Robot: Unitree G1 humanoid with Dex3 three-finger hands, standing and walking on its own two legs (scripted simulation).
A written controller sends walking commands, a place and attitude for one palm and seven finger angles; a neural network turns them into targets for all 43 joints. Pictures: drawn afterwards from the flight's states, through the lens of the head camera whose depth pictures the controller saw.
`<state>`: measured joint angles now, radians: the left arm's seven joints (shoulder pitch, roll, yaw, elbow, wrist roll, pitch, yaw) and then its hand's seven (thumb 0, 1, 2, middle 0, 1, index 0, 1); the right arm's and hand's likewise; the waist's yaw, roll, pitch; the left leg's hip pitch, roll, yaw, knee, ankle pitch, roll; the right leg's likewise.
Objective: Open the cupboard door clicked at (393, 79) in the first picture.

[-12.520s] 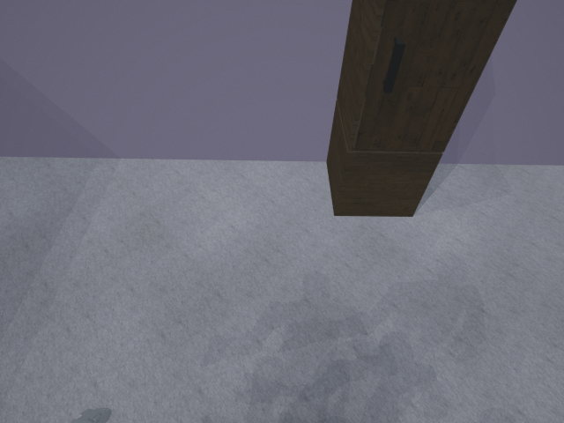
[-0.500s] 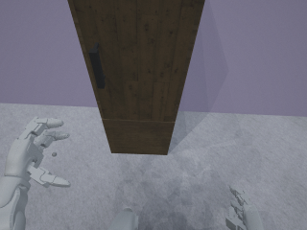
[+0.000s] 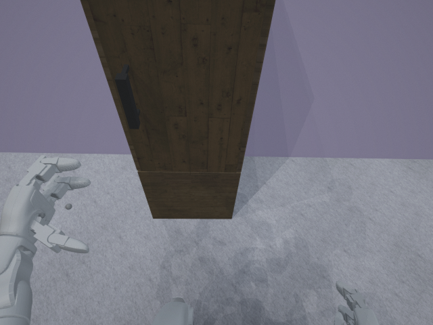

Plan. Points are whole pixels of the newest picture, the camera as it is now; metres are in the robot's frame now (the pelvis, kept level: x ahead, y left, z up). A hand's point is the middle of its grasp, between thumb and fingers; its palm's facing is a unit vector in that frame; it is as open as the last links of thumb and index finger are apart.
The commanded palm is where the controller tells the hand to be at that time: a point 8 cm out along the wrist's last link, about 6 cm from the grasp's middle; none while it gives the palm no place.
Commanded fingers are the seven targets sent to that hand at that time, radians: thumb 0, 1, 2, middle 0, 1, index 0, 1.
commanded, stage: raise the hand with hooked fingers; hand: left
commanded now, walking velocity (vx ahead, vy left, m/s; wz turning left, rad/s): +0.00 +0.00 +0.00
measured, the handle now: (130, 97) +0.60 +0.25 +0.05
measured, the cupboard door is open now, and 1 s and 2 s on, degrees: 0 0 0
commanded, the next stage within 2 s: move the hooked fingers beside the handle in 0.22 s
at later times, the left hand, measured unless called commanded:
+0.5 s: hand (70, 195) +0.31 +0.28 +0.07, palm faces +0.08 -1.00 -0.01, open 14.0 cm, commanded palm +0.30 +0.32 +0.07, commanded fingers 0.00 -0.50 0.30 -0.30 -1.20 -0.30 -1.20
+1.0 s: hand (81, 159) +0.39 +0.29 +0.07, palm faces +0.06 -1.00 +0.00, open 14.0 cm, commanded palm +0.37 +0.33 +0.07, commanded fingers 0.00 -0.50 0.30 -0.30 -1.20 -0.30 -1.20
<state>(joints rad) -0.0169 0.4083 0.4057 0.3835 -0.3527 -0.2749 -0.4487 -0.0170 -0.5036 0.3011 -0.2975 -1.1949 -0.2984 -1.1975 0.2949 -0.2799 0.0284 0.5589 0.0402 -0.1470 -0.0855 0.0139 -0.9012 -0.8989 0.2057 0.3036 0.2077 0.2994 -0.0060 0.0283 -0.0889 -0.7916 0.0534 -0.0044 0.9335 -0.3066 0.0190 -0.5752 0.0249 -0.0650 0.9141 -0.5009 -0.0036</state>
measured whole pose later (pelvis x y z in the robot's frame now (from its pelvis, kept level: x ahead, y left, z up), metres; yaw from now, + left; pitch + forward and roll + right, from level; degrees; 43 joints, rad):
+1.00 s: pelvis +0.00 +0.00 -0.01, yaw -1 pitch +14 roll -4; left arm -0.46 0.54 0.49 0.85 -0.27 -0.33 -0.49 -0.02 -0.50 0.30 -0.30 -1.20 -0.30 -1.20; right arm 0.33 -0.28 0.03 0.62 0.03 -0.05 -0.08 0.01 -0.90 -0.90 0.21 0.30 0.21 0.30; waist -0.05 0.02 -0.11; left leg -0.93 0.07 -0.01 1.02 -0.34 0.02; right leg -0.71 0.04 -0.06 0.99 -0.53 0.00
